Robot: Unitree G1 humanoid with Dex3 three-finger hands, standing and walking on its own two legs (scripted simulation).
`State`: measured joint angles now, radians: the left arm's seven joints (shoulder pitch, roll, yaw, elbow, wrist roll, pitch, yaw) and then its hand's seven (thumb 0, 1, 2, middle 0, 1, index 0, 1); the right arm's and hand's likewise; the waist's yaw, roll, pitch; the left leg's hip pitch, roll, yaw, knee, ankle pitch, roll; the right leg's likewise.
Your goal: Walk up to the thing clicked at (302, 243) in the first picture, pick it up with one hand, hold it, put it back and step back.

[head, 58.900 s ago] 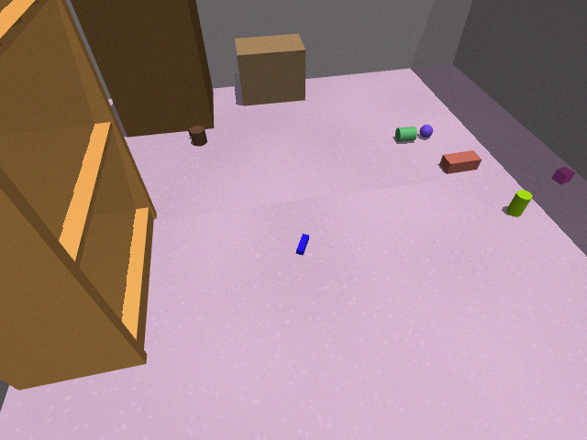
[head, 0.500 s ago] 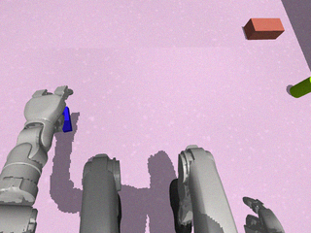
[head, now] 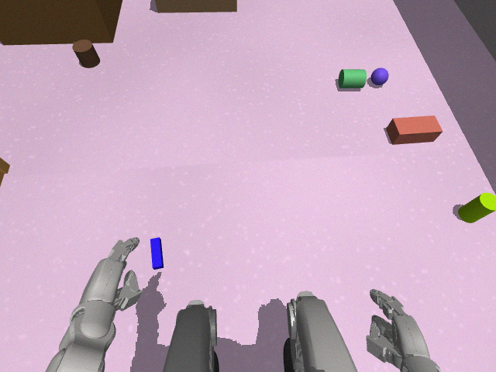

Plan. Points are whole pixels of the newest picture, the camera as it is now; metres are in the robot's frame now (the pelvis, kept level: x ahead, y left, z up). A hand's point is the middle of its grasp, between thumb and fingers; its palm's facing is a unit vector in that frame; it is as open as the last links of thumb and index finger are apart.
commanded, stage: home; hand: left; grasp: from above
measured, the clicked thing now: (156, 253) +0.49 +0.29 -0.56
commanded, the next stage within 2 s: none
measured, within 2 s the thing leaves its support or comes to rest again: neither
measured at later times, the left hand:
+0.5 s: hand (91, 316) +0.23 +0.18 +0.09, palm faces +0.10 -0.97 -0.21, open 7.4 cm
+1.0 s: hand (80, 320) +0.22 +0.19 +0.10, palm faces +0.07 -0.98 -0.20, open 7.4 cm
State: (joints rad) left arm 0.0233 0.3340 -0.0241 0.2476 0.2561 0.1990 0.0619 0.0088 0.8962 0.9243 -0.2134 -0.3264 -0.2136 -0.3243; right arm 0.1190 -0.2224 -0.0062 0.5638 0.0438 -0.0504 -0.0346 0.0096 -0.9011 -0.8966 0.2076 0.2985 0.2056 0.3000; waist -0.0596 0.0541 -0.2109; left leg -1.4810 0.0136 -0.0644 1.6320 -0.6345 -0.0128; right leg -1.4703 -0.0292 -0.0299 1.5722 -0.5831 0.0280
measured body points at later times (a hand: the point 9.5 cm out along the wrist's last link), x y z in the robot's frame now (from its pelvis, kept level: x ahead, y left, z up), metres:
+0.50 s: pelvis +0.06 -0.01 +0.14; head +0.09 +0.00 +0.59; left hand +0.22 +0.23 +0.11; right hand +0.23 -0.25 +0.07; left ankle +0.05 +0.12 -0.54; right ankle +0.07 -0.14 -0.54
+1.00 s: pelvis +0.07 +0.00 +0.14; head +0.09 +0.01 +0.59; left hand +0.22 +0.24 +0.11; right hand +0.23 -0.24 +0.08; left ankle +0.05 +0.12 -0.54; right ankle +0.07 -0.14 -0.54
